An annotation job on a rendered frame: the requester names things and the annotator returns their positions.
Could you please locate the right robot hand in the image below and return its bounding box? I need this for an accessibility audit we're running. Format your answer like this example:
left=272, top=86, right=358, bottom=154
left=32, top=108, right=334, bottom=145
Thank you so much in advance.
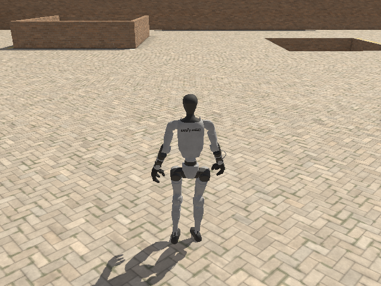
left=211, top=163, right=225, bottom=176

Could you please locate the left robot hand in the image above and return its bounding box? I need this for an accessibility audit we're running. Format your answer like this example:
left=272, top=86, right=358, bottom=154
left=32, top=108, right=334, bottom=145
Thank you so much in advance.
left=151, top=167, right=165, bottom=183

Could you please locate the robot left forearm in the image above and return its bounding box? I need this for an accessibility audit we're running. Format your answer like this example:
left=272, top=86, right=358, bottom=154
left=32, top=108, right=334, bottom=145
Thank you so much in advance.
left=154, top=144, right=167, bottom=170

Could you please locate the left robot shin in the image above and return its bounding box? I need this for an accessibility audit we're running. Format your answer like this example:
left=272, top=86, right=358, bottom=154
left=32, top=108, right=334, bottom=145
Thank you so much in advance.
left=171, top=195, right=181, bottom=236

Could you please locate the robot left upper arm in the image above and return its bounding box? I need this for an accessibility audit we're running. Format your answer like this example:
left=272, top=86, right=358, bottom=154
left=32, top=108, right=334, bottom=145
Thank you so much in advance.
left=162, top=120, right=178, bottom=154

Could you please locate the humanoid robot head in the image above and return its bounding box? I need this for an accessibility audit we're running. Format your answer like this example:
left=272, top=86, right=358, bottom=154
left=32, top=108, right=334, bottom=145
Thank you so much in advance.
left=180, top=94, right=201, bottom=123

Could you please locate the robot right forearm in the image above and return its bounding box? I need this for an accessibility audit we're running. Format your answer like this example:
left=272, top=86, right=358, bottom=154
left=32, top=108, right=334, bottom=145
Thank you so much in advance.
left=213, top=143, right=224, bottom=165

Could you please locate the robot right upper arm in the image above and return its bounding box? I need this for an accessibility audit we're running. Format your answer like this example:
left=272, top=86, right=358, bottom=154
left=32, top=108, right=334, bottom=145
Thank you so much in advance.
left=203, top=120, right=219, bottom=152

